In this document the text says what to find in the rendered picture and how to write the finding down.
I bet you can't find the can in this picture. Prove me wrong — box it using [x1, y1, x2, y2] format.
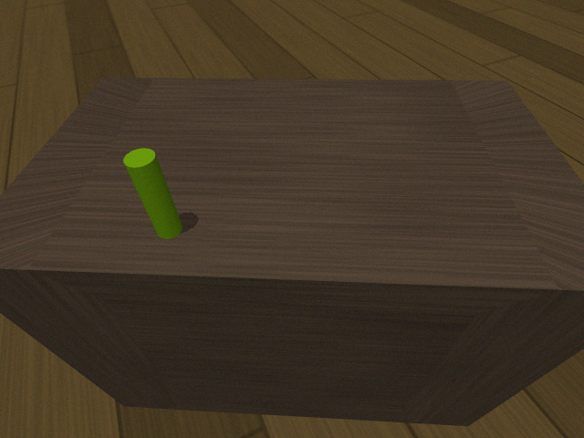
[123, 148, 183, 239]

